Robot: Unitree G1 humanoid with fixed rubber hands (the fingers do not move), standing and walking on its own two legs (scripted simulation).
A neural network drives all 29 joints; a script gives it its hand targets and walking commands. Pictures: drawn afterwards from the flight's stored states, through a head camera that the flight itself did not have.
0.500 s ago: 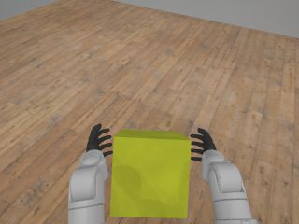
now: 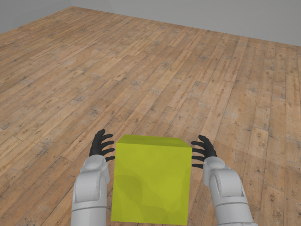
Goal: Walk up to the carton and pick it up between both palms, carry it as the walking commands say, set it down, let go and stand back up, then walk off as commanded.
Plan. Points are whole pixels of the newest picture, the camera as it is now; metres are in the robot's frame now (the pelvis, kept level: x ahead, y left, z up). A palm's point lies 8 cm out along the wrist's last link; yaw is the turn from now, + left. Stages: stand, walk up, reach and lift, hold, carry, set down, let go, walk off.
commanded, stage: carry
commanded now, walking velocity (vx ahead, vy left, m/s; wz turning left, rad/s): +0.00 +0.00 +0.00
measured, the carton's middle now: (150, 172) +0.32 +0.02 -0.10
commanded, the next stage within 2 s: none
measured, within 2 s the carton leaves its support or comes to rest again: neither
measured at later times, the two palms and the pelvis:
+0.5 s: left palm (104, 112) +0.46 +0.16 +0.05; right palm (193, 113) +0.46 -0.13 +0.03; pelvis +0.17 +0.00 +0.00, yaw +1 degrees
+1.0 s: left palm (99, 82) +0.67 +0.22 +0.02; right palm (169, 77) +0.69 -0.07 +0.02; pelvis +0.39 +0.05 -0.02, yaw +2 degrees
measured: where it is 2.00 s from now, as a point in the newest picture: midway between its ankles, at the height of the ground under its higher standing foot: (135, 138)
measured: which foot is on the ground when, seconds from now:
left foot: down 0.00-0.06, up 0.08-0.20, down 0.22-0.44, up 0.46-0.56, down 0.58-0.82, up 0.84-0.94, down 0.96-1.00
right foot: up 0.00-0.00, down 0.02-0.26, up 0.28-0.38, down 0.40-0.62, up 0.64-0.76, down 0.78-0.98, up 1.00-1.00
